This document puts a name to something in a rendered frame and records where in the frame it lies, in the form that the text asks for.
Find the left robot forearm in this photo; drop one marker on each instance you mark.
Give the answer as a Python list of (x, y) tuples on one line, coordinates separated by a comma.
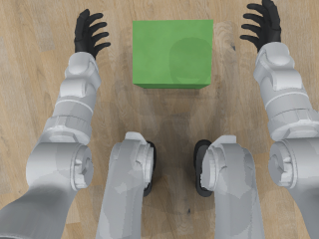
[(75, 104)]

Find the robot right hand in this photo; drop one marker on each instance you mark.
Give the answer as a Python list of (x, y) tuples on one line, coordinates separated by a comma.
[(269, 30)]

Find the robot left hand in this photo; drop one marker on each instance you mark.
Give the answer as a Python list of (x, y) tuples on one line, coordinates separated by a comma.
[(84, 40)]

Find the robot right shin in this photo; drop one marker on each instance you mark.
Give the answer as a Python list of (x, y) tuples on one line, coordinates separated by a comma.
[(227, 138)]

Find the robot right upper arm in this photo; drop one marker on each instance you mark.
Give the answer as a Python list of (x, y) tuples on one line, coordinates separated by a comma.
[(294, 164)]

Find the carton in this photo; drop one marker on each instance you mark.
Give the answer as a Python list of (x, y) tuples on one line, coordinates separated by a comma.
[(172, 54)]

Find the robot left upper arm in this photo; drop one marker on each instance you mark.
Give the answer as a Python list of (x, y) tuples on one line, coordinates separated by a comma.
[(56, 172)]

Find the right robot forearm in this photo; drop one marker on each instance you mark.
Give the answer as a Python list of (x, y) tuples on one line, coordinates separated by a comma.
[(283, 94)]

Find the right robot thigh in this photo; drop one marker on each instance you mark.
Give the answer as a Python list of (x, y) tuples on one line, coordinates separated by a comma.
[(237, 206)]

